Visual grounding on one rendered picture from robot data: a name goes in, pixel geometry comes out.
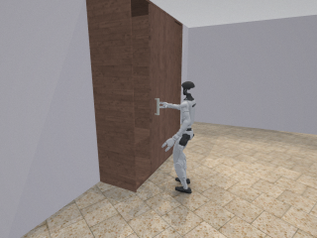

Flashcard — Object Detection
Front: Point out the robot right foot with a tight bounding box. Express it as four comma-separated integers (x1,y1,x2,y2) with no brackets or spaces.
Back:
175,178,190,184

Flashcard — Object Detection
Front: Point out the wardrobe door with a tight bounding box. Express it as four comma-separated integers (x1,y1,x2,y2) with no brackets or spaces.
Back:
172,23,180,149
148,3,175,173

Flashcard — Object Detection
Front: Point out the robot left hand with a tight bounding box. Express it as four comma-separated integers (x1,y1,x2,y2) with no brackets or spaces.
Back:
161,138,175,152

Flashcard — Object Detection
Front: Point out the robot left upper arm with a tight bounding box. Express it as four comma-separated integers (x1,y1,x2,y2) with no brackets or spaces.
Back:
180,100,191,126

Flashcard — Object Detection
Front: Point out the robot right forearm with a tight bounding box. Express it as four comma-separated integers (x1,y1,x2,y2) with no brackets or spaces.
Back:
167,103,180,110

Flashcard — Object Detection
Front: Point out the robot right hand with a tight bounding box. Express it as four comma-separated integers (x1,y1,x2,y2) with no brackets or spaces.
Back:
159,102,168,109

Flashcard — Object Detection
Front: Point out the humanoid robot torso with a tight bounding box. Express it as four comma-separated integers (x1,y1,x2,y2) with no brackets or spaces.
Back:
180,99,196,141

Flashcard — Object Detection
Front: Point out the handle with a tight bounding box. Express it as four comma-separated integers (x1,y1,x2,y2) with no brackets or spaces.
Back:
155,98,159,115

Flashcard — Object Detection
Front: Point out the robot left forearm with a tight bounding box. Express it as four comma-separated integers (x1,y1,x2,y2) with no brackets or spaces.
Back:
172,120,189,142

